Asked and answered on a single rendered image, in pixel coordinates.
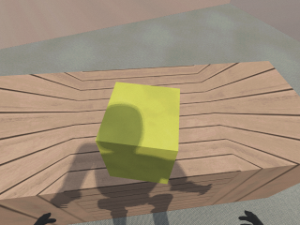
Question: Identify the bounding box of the left robot hand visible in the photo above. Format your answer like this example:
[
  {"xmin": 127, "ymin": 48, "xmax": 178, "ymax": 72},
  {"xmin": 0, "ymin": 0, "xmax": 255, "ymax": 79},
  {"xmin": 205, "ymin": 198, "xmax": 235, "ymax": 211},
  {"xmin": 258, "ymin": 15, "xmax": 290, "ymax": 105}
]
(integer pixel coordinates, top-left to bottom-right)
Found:
[{"xmin": 34, "ymin": 213, "xmax": 56, "ymax": 225}]

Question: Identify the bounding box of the pedestal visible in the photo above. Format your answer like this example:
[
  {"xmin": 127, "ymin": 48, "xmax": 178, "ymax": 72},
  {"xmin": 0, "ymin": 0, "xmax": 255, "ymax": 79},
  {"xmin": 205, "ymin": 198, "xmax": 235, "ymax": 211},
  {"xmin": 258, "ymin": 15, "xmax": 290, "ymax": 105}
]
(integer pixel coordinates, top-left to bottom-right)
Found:
[{"xmin": 0, "ymin": 61, "xmax": 300, "ymax": 225}]

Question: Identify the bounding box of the right robot hand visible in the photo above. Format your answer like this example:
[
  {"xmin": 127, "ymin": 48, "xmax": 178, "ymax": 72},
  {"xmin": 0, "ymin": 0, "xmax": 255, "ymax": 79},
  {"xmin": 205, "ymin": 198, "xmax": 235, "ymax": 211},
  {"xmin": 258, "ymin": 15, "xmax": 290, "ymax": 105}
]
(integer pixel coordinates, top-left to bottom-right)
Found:
[{"xmin": 239, "ymin": 210, "xmax": 263, "ymax": 225}]

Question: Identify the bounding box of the carton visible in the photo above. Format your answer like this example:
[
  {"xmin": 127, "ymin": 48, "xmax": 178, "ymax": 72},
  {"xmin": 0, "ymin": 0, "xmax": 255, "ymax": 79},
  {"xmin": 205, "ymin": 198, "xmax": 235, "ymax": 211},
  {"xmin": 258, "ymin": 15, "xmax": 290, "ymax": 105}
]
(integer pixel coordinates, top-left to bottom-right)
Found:
[{"xmin": 95, "ymin": 82, "xmax": 180, "ymax": 184}]

